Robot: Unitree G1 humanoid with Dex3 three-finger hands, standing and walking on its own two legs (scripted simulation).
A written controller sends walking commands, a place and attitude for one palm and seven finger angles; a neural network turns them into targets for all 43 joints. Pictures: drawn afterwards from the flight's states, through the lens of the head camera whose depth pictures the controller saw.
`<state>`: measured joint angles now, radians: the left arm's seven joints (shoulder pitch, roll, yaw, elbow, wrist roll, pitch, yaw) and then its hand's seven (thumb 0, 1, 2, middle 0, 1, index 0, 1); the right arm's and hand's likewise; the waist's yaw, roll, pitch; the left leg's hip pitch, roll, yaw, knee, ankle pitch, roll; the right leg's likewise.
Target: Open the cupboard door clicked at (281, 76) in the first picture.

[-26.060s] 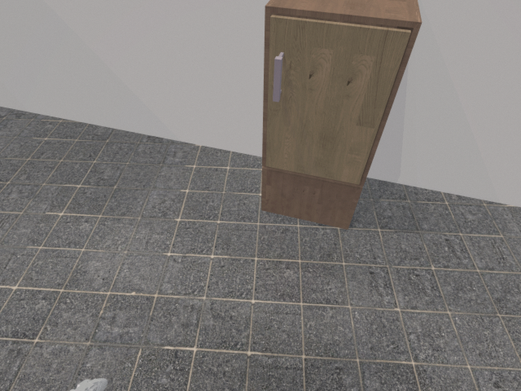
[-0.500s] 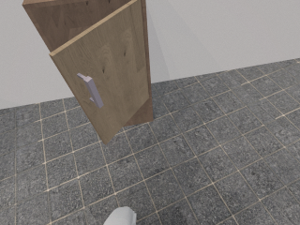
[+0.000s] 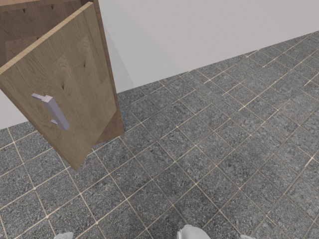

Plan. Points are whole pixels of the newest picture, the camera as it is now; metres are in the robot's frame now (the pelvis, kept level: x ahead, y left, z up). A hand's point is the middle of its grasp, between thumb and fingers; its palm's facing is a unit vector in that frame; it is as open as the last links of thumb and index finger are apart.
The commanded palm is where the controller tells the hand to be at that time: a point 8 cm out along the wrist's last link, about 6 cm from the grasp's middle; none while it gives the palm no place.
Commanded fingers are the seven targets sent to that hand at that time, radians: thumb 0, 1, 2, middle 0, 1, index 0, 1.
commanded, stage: walk to a spot facing it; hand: left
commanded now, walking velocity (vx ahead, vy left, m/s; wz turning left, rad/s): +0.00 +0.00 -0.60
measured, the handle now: (51, 112) +0.43 +0.37 -0.02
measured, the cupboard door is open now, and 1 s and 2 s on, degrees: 43 43 43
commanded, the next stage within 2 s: none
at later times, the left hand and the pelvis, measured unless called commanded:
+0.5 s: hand (117, 220) +0.18 +0.14 -0.18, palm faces -0.33 -0.92 -0.19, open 7.4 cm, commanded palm none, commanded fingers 0.00 0.90 0.90 -0.20 -0.30 -0.20 -0.30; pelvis +0.02 -0.02 -0.01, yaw -20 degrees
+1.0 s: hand (136, 207) +0.22 +0.09 -0.18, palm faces -0.55 -0.82 -0.18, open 7.4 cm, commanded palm none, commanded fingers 0.00 0.90 0.90 -0.20 -0.30 -0.20 -0.30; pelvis +0.11 -0.08 -0.01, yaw -39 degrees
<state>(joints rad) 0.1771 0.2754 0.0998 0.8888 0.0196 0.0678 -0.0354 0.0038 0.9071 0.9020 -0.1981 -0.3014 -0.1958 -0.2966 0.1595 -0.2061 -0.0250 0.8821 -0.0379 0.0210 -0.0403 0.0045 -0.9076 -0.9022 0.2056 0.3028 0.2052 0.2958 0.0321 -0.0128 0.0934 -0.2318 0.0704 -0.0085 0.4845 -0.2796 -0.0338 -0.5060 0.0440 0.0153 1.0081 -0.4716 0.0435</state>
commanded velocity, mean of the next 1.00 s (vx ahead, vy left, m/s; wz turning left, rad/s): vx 0.15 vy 0.00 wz -0.59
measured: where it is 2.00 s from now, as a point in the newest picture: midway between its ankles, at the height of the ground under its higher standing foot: (229, 211)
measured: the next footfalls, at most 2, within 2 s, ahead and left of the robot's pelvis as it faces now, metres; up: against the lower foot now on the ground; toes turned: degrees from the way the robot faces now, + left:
right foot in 0.14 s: +0.05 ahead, -0.15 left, +0.00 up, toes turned -8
left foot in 0.40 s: +0.10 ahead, +0.09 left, +0.00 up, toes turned -14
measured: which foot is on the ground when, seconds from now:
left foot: down 0.00-0.12, up 0.14-0.38, down 0.40-0.66, up 0.68-0.98, down 1.00-1.00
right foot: up 0.00-0.12, down 0.14-0.40, up 0.42-0.66, down 0.68-0.98, up 1.00-1.00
